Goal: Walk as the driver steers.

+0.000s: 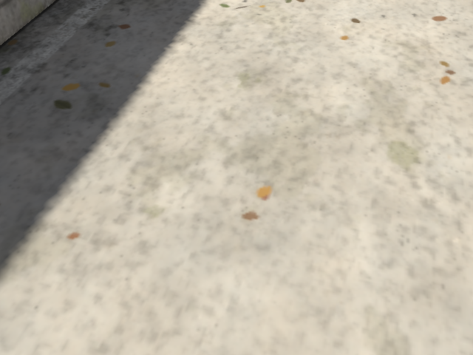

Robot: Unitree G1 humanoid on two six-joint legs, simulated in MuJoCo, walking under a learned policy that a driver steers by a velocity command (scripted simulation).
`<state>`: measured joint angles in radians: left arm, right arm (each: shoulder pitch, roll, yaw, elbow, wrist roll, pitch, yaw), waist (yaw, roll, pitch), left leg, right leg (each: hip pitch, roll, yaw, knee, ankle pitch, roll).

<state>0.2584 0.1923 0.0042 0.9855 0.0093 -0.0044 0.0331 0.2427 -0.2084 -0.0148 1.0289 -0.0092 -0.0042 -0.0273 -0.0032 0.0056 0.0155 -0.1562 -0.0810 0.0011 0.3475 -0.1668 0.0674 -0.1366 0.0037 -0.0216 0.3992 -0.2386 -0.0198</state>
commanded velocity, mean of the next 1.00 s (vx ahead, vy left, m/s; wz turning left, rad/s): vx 0.34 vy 0.00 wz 0.01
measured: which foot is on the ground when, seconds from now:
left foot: down 0.00-0.20, up 0.22-0.42, down 0.44-0.90, up 0.92-1.00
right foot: down 0.00-0.44, up 0.46-0.88, down 0.90-1.00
